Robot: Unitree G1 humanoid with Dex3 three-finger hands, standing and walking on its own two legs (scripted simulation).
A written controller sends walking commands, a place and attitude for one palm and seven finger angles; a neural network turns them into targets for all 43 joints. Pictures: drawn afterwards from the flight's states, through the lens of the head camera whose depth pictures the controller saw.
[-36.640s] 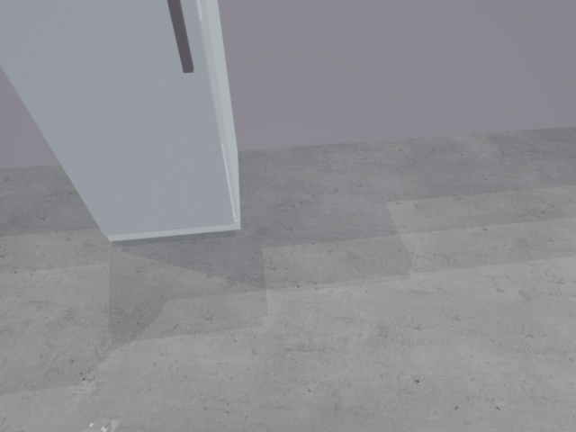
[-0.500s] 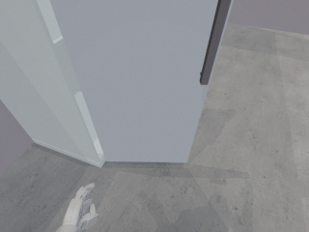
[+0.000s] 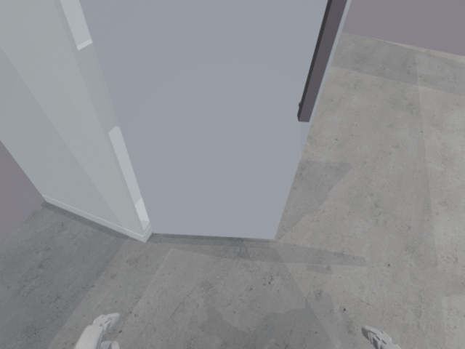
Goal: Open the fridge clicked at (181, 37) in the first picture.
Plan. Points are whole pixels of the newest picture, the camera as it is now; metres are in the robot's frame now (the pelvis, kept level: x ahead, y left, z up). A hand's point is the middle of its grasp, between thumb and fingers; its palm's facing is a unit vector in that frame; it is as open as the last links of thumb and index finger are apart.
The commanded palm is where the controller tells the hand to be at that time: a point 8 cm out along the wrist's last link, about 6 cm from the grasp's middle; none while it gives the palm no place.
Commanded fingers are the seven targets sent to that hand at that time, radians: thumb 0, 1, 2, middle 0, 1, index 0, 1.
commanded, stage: let the arm hang, fingers relaxed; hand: right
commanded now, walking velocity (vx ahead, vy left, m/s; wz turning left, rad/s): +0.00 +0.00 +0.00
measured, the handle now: (320, 46) +0.67 -0.12 +0.22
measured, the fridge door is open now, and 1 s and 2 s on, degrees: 70 70 70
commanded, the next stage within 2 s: look to check the result in 0.88 s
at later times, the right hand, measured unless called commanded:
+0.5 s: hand out of the picture -0.02 -0.18 -0.16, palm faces +0.01 +0.98 -0.21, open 7.4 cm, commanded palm none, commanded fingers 0.00 -0.90 -0.90 0.20 0.30 0.20 0.30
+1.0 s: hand out of the picture +0.04 -0.17 -0.16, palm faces -0.01 +0.98 -0.20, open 7.4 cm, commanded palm none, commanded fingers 0.00 -0.90 -0.90 0.20 0.30 0.20 0.30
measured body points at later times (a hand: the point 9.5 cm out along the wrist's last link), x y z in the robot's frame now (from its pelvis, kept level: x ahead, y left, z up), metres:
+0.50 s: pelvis +0.00 +0.00 +0.01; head +0.02 +0.00 +0.46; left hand -0.03 +0.20 -0.15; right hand -0.02 -0.23 -0.15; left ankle +0.01 +0.12 -0.73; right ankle +0.03 -0.11 -0.73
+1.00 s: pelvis +0.02 +0.00 +0.01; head +0.03 +0.01 +0.46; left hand +0.02 +0.23 -0.15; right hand +0.04 -0.22 -0.14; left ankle +0.01 +0.12 -0.73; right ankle +0.03 -0.11 -0.73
